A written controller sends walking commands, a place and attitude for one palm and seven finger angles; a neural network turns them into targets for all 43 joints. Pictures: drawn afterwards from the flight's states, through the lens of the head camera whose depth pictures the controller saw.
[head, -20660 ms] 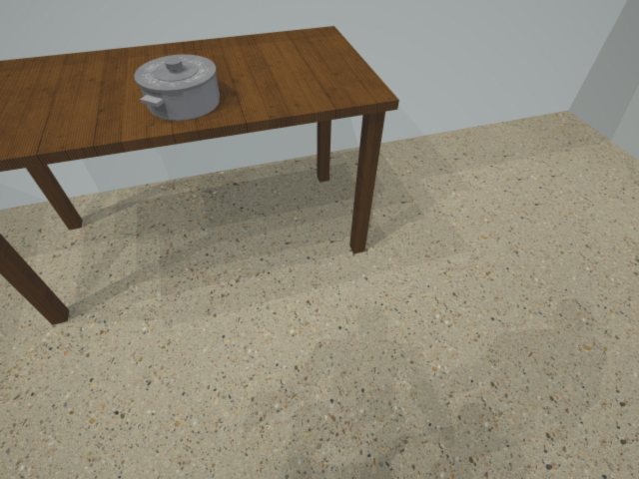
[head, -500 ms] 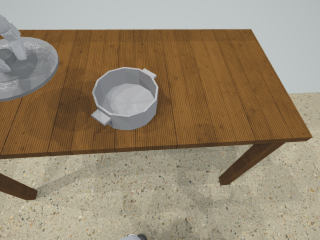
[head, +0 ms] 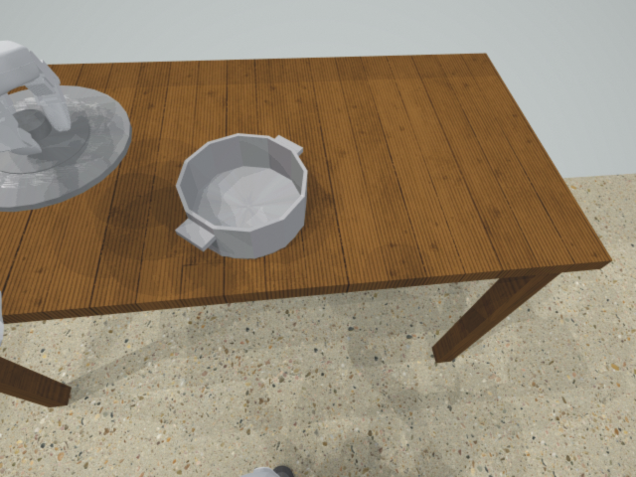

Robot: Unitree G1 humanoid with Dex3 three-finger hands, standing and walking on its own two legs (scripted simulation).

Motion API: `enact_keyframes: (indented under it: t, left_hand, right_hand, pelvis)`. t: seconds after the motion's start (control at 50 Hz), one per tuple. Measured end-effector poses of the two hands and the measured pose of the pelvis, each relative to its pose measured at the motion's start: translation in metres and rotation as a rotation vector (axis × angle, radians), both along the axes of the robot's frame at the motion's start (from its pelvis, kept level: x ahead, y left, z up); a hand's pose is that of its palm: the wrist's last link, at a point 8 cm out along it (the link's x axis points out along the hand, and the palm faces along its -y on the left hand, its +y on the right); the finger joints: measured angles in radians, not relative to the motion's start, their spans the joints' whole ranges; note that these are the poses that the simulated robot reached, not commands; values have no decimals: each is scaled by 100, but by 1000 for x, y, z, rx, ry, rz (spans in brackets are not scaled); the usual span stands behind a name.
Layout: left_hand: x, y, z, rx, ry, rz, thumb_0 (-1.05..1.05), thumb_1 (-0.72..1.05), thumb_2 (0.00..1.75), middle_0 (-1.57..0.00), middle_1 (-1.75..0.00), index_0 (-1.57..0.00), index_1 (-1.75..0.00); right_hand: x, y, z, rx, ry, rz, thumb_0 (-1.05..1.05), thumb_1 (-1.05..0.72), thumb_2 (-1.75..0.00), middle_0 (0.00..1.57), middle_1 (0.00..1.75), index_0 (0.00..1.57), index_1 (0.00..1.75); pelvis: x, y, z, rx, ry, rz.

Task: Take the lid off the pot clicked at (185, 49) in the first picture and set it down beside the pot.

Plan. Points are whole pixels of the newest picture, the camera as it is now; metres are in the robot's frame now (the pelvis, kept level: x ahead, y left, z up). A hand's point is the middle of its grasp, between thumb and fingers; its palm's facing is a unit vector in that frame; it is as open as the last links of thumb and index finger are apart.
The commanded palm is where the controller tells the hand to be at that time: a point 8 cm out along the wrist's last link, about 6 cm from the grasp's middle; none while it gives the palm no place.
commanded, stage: lower the lid onto the table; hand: left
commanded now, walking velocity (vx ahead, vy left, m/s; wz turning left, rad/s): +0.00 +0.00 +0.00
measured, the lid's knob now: (28, 126) +0.49 +0.33 +0.14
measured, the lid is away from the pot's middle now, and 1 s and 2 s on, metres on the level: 0.23 0.23 0.24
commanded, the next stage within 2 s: none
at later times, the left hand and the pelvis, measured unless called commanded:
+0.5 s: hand (39, 151) +0.46 +0.31 +0.13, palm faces -0.41 -0.10 -0.91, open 6.5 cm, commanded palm +0.50 +0.33 +0.19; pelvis +0.00 -0.01 +0.00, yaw +0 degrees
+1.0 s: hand (47, 166) +0.47 +0.32 +0.10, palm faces -0.44 -0.12 -0.89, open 6.5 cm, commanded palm +0.51 +0.33 +0.16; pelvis +0.01 -0.01 -0.01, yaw -1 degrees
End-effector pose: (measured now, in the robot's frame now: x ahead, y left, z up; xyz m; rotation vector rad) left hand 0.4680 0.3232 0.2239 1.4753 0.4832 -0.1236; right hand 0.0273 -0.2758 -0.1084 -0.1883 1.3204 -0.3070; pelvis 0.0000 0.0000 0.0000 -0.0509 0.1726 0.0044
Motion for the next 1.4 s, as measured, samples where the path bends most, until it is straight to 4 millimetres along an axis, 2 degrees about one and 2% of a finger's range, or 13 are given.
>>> enact_keyframes:
  t: [0.16, 0.38, 0.76, 0.94, 1.22, 1.4]
  left_hand:
    - [-2, -3, -7, 6, 0, -15, 5, 35, 59, -69, -92, -79, -97]
    - [-5, -9, -24, 5, 30, -19, 5, 35, 59, -69, -92, -79, -97]
    - [6, -3, -51, -14, 65, 0, 6, 35, 59, -69, -92, -79, -98]
    - [8, 2, -64, -8, 84, 3, 5, 36, 59, -69, -92, -79, -98]
    - [8, -1, -83, -12, 91, -35, 6, 36, 59, -68, -92, -79, -98]
    - [11, 1, -95, -11, 99, -40, 6, 36, 59, -68, -92, -79, -98]
  right_hand:
    - [-4, -5, 1, -12, 6, -5, 0, -90, -90, 20, 30, 21, 30]
    - [0, -13, 2, -25, -8, -2, 0, -90, -90, 20, 30, 21, 30]
    - [-12, -25, 1, -51, 46, -42, 0, -90, -90, 20, 30, 21, 30]
    - [-19, -24, -1, -52, 84, -51, 0, -90, -90, 20, 30, 21, 30]
    - [-22, -17, -4, -60, 82, -52, 0, -90, -90, 21, 30, 21, 30]
    - [-31, -13, -4, -70, 98, -56, 0, -90, -90, 21, 30, 21, 30]
  pelvis:
    - [0, -2, 0, 1, 1, 0]
    - [-1, -8, 0, 4, 4, -3]
    - [8, -15, -4, 3, 39, -19]
    - [9, -14, -8, -1, 61, -20]
    - [6, -9, -11, -6, 79, -20]
    - [4, -6, -14, -9, 92, -22]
